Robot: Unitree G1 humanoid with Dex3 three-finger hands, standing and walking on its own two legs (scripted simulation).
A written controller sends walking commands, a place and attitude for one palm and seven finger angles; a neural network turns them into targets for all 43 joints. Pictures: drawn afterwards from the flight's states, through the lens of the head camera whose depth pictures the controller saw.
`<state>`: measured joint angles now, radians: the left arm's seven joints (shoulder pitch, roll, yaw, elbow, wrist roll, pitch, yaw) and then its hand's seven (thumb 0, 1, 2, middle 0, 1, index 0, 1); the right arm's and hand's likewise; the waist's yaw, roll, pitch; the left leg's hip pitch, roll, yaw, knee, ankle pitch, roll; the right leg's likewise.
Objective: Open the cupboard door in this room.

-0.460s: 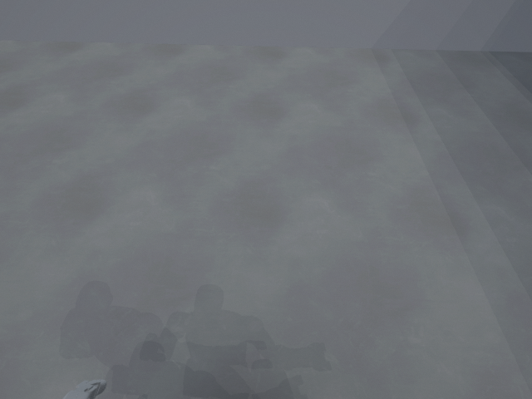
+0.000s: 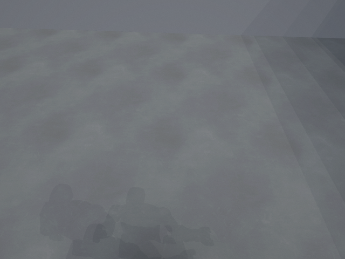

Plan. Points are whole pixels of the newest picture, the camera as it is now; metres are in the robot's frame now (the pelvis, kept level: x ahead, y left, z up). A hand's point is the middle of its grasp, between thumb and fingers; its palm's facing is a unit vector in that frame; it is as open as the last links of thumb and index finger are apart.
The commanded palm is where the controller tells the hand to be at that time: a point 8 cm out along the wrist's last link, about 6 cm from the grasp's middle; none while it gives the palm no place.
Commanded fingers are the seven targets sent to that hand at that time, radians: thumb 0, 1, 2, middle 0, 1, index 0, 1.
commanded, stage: stand and wait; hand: left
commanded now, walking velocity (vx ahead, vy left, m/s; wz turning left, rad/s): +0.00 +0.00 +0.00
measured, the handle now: out of the picture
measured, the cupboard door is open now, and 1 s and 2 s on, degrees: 0 0 0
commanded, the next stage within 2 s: turn or walk to find it in 0.44 s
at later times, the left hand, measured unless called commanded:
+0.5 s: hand out of the picture +0.06 +0.24 -0.15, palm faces -0.03 -0.94 -0.34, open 7.4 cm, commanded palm none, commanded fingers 0.00 0.90 0.90 -0.20 -0.30 -0.20 -0.30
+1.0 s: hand out of the picture +0.00 +0.21 -0.17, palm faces +0.16 -0.96 -0.25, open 7.4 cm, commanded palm none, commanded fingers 0.00 0.90 0.90 -0.20 -0.30 -0.20 -0.30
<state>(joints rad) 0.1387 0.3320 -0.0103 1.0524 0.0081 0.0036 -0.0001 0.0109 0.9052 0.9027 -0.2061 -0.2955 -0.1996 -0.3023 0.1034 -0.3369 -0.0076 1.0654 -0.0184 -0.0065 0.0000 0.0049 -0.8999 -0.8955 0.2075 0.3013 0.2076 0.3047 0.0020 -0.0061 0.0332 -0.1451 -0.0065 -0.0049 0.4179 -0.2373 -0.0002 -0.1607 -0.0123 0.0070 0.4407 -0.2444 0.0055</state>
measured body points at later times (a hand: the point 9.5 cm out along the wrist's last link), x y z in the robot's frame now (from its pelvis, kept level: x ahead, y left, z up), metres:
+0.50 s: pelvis -0.02 -0.01 +0.00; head -0.02 -0.01 +0.45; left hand +0.06 +0.29 -0.13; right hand +0.05 -0.31 -0.13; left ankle -0.01 +0.12 -0.74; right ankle +0.00 -0.12 -0.74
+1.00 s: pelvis -0.04 +0.00 -0.01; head +0.00 +0.01 +0.44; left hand +0.00 +0.26 -0.15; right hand +0.02 -0.23 -0.16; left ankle -0.01 +0.12 -0.74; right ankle -0.05 -0.13 -0.71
